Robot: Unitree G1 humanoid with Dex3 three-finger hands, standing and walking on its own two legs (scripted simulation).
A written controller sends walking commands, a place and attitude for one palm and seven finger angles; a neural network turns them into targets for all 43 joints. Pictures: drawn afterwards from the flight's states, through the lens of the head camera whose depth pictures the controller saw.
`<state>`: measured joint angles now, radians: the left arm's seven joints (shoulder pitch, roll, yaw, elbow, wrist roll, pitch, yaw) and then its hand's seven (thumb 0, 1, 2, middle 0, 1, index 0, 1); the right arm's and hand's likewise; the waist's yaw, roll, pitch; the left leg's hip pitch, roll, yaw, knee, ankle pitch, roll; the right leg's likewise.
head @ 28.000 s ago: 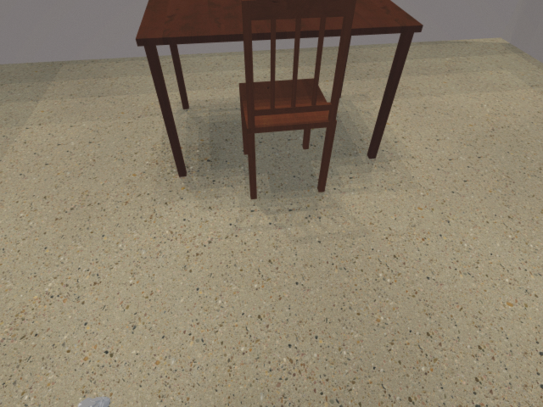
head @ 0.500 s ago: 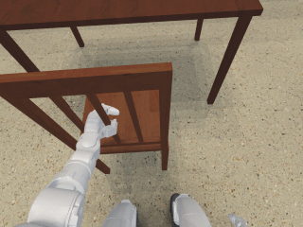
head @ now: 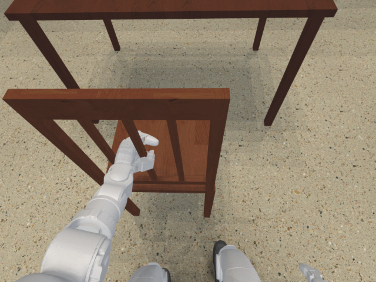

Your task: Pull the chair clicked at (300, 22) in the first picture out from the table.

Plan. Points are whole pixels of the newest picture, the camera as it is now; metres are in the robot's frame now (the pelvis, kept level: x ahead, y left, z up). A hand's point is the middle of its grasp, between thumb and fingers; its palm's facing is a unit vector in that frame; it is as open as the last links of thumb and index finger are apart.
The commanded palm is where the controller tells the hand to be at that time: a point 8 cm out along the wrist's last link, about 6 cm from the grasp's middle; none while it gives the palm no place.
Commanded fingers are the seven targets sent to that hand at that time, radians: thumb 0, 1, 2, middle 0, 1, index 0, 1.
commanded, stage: step backward, pulling the chair out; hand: left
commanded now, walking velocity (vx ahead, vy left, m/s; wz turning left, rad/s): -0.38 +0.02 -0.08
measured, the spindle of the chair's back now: (143, 154) +0.41 +0.11 -0.06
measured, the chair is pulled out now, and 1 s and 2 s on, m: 0.34 0.49 0.60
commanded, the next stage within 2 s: stop walking, hand still on the chair in 1.10 s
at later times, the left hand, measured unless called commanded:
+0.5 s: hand (140, 188) +0.31 +0.11 -0.05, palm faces -0.14 -0.97 -0.21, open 5.1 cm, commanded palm +0.33 +0.16 -0.04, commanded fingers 0.00 0.90 0.90 -0.50 -1.45 -0.50 -1.45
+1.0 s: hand (133, 219) +0.24 +0.12 -0.04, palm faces -0.09 -0.97 -0.23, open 5.1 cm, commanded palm +0.26 +0.17 -0.04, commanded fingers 0.00 0.90 0.90 -0.50 -1.45 -0.50 -1.45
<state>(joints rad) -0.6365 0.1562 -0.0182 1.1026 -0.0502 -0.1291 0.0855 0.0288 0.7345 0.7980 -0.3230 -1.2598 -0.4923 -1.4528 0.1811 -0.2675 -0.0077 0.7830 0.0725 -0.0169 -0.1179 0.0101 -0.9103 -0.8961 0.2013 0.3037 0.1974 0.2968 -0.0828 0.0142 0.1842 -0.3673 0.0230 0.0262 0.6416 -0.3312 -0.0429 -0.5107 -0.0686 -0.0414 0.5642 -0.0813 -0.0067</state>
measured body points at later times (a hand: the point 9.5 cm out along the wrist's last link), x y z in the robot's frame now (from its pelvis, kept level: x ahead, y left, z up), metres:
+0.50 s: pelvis -0.06 +0.02 +0.01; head +0.02 +0.00 +0.45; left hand +0.32 +0.16 -0.03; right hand +0.00 -0.25 -0.13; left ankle -0.05 +0.14 -0.72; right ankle +0.02 -0.10 -0.70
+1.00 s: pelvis -0.14 +0.02 +0.00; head -0.07 -0.01 +0.44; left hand +0.24 +0.17 -0.03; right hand -0.09 -0.25 -0.14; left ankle -0.06 +0.15 -0.72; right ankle -0.06 -0.10 -0.72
